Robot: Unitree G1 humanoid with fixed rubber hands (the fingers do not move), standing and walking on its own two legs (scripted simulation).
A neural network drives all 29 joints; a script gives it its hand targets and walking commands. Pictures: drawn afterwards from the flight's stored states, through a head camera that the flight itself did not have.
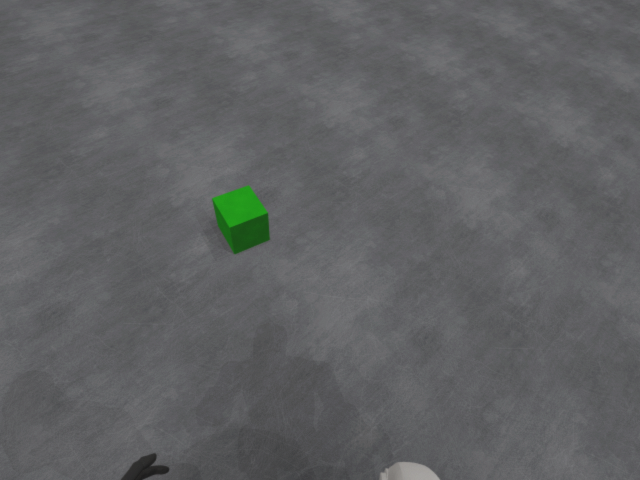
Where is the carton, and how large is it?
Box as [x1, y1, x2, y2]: [212, 185, 269, 253]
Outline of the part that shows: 248,185 212,198 218,226 234,253 269,239 267,212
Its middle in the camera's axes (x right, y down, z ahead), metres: -0.31 -0.09 +1.52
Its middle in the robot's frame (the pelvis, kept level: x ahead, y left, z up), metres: +1.10 +0.25 -0.70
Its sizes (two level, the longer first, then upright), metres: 0.165 0.152 0.162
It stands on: the floor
